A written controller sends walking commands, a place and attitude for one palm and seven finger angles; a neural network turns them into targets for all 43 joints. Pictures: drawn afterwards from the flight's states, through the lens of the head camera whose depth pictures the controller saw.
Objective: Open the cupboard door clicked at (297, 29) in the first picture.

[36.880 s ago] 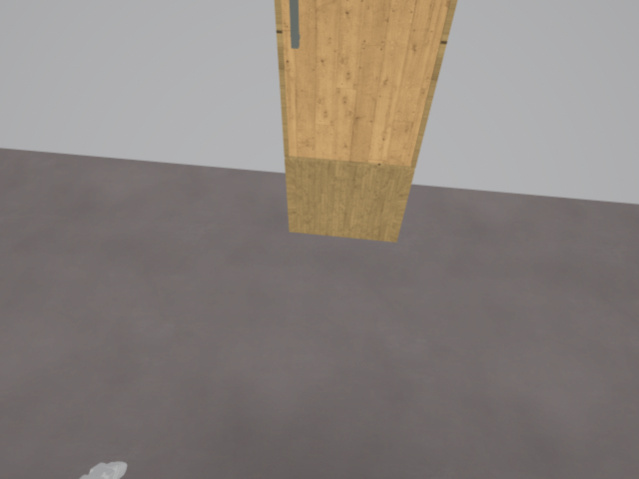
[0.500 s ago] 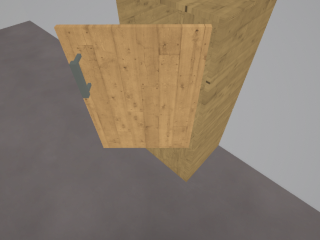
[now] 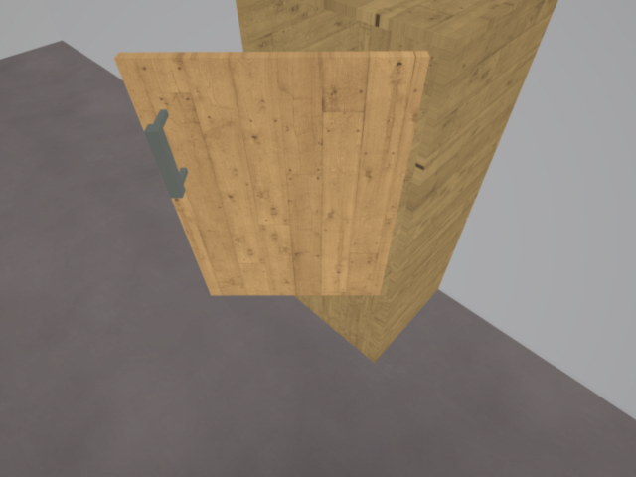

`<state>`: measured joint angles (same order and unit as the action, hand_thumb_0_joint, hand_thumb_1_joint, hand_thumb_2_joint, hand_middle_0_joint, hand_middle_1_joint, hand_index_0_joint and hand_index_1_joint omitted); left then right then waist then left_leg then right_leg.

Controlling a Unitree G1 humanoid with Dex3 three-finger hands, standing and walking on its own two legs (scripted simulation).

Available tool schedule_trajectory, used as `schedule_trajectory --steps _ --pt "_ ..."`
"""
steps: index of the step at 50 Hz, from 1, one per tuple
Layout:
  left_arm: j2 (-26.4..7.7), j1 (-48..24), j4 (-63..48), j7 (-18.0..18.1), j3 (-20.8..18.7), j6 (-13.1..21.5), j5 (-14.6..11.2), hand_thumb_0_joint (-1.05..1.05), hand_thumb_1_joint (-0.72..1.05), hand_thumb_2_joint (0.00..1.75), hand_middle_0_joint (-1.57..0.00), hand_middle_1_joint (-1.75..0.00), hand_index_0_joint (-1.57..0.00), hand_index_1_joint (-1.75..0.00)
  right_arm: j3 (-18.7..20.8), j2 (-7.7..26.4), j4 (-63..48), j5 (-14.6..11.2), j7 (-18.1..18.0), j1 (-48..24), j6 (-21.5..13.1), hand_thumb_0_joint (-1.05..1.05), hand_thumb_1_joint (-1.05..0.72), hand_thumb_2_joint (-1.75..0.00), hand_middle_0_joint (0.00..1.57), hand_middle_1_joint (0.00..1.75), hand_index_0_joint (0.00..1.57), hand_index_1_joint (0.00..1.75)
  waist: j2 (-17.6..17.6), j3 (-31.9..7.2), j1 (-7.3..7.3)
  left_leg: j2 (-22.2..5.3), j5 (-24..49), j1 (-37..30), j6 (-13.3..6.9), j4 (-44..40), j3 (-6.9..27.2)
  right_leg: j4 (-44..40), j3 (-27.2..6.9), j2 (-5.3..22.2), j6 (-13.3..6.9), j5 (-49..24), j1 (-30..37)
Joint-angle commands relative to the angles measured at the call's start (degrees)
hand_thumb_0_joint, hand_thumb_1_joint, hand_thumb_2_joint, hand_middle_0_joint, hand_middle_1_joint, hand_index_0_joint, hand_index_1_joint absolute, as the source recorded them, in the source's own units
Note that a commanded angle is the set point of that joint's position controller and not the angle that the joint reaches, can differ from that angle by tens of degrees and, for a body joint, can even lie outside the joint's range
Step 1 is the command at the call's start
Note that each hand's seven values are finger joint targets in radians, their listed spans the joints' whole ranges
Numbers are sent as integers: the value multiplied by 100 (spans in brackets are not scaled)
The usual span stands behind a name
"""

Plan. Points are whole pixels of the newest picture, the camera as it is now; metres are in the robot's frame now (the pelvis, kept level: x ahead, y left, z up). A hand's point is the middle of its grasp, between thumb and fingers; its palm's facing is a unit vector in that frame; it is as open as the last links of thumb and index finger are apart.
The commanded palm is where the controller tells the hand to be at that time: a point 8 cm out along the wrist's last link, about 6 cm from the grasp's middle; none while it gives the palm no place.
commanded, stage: come to a stop and stand still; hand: left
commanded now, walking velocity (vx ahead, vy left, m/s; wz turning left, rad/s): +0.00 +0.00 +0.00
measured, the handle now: (170, 155) +0.54 +0.27 +0.11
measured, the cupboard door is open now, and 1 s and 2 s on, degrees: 43 43 43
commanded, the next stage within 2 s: look again from close up in 0.02 s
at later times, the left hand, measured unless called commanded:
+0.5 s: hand out of the picture +0.01 +0.17 -0.17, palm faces +0.01 -0.98 -0.21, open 7.4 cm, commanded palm none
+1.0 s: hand out of the picture +0.02 +0.18 -0.17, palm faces +0.05 -0.97 -0.23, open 7.4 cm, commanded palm none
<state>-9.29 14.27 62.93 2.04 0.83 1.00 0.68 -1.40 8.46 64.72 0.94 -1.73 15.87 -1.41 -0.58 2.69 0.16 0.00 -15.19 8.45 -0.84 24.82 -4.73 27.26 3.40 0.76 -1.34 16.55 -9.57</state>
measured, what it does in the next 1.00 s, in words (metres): stands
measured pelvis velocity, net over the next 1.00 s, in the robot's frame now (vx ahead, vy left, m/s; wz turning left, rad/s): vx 0.00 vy -0.01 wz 0.02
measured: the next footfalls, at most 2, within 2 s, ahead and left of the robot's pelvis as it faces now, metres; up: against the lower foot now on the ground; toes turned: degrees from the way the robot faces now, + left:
right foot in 1.66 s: +0.02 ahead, -0.09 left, +0.00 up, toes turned -3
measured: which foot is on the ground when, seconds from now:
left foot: down 0.00-1.00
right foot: down 0.00-1.00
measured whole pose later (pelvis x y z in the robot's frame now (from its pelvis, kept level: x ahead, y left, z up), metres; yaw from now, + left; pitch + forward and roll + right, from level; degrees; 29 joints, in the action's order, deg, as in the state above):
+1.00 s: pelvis +0.00 -0.01 +0.00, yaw +1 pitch -1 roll +0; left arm -10.1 14.1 61.3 2.1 -0.6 0.7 1.1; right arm 0.1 10.6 63.3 1.1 -1.6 14.0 0.7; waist -0.4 2.1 -0.8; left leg -1.3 -16.4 10.5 0.8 27.7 -3.6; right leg 27.8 4.8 -0.3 -2.7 17.0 -10.2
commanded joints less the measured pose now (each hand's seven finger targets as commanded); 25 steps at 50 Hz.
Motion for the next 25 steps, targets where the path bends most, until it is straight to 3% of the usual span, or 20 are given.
schedule_trajectory --steps 1,15,25 --pt "-641 312 -131 29 -143 73 -6 0 90 90 -20 -30 -20 -30 120 561 -154 -17 -21 252 -80 0 -90 -90 20 30 20 30 101 60 -53 -622 1224 113 -139 -450 608 -421 -572 558 -134 -1352 -17" --pt "-710 301 -56 1 -139 82 -2 0 90 90 -20 -30 -20 -30 140 686 -142 -20 -17 36 -67 0 -90 -90 20 30 20 30 -21 -39 -48 -634 1096 -14 -95 -498 579 -577 -643 602 -133 -1331 -31" --pt "-780 261 -72 -7 -154 99 -6 0 90 90 -20 -30 -20 -30 158 743 -138 -15 -18 -44 -60 0 -90 -90 20 30 20 30 83 -130 -54 -637 1095 -50 -66 -496 573 -625 -666 628 -147 -1500 48"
